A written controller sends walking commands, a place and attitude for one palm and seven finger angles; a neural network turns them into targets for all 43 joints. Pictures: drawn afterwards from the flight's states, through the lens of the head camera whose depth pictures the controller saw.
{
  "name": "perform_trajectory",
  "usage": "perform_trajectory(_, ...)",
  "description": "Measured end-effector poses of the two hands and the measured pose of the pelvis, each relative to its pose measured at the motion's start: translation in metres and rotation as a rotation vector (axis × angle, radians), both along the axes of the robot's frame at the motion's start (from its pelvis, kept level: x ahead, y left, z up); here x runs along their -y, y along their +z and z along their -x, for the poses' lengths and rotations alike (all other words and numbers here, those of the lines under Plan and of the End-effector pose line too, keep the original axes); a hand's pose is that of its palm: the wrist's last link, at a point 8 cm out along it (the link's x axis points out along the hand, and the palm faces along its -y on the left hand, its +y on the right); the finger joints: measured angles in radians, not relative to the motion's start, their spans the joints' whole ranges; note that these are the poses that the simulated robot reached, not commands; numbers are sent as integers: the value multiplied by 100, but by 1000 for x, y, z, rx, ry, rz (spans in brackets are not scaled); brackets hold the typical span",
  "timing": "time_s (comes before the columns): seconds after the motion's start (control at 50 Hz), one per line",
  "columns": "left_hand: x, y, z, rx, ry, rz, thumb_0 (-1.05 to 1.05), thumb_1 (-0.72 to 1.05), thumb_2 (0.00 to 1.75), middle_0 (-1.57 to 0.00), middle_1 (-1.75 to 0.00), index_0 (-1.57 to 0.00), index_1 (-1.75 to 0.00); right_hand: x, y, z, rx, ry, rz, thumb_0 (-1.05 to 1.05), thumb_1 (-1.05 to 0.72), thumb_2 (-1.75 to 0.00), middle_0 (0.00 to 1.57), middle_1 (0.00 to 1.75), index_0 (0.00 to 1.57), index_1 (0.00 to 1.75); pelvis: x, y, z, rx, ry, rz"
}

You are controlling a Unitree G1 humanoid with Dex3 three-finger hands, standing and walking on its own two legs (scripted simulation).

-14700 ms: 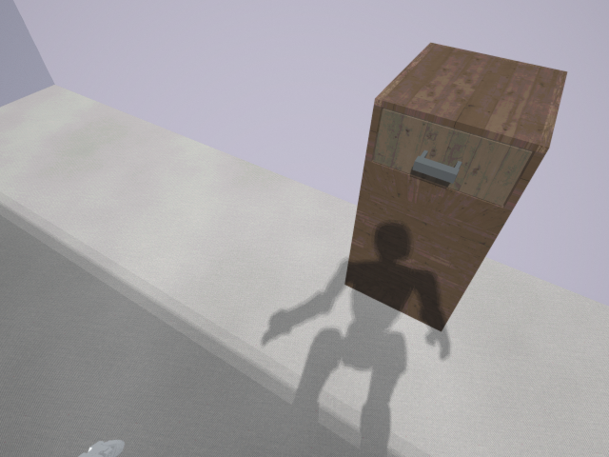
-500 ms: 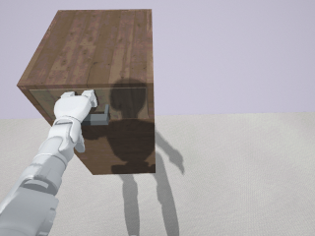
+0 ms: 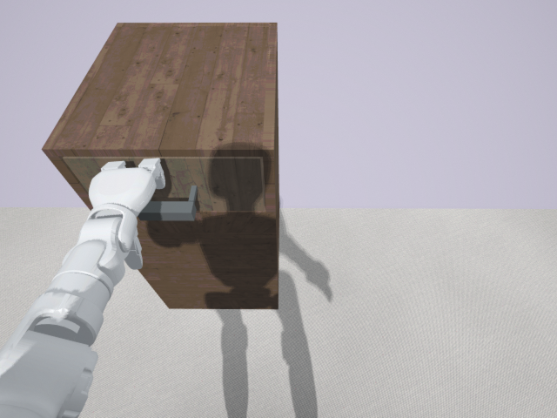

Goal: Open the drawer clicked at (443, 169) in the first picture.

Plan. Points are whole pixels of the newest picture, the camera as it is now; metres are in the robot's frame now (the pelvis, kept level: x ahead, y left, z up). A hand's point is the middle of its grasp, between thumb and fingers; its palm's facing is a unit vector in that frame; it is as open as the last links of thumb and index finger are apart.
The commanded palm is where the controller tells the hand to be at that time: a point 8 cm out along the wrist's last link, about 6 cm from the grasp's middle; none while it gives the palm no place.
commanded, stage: move the hooked fingers above the handle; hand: left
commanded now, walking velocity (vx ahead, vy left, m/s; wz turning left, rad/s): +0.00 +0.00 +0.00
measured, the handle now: (169, 200) +0.49 +0.23 -0.04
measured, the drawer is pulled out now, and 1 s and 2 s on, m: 0.00 0.00 0.00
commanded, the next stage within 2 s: lower the fingers behind the handle in 0.46 s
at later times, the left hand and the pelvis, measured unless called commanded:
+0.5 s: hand (120, 207) +0.42 +0.27 +0.03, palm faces -0.16 +0.01 -0.99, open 13.9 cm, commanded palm +0.42 +0.22 +0.07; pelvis +0.00 +0.00 +0.00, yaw -2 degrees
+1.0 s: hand (155, 216) +0.44 +0.23 -0.02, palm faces -0.09 +0.01 -1.00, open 13.8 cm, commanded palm +0.42 +0.21 +0.04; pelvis -0.01 +0.01 -0.02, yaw -3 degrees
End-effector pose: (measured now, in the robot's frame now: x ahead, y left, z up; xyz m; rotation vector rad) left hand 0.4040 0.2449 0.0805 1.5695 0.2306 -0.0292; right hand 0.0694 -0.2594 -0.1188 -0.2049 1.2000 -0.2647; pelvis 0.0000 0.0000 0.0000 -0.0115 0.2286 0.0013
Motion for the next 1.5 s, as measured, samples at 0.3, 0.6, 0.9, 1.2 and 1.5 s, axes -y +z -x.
perform_trajectory(0.3,63,-15,-21,270,-174,-1,0,-49,30,-41,-127,-32,-120,3,-21,17,-34,-58,-15,1,-91,-90,20,30,20,30,-5,-16,5,-78,-63,-10)
perform_trajectory(0.6,25,-13,-5,-63,-152,68,0,-49,30,-32,-120,-31,-120,1,-2,12,-50,-2,16,1,-90,-90,21,30,20,30,-6,-2,-4,-12,3,6)
perform_trajectory(0.9,46,-41,-20,241,-79,-26,0,-49,30,-38,-125,-31,-120,-13,-32,24,-67,-43,-50,1,-91,-90,20,30,20,30,-15,-25,9,-114,-51,4)
perform_trajectory(1.2,44,-46,-12,34,-213,85,0,-49,30,-32,-120,-31,-120,-1,-16,57,-110,-89,18,1,-90,-90,21,30,20,30,-9,-20,6,-85,-38,12)
perform_trajectory(1.5,53,-74,-15,188,-79,-5,0,-49,30,-32,-120,-34,-124,-2,-44,53,-116,-70,-32,1,-91,-90,20,30,20,30,-6,-38,19,-151,-38,9)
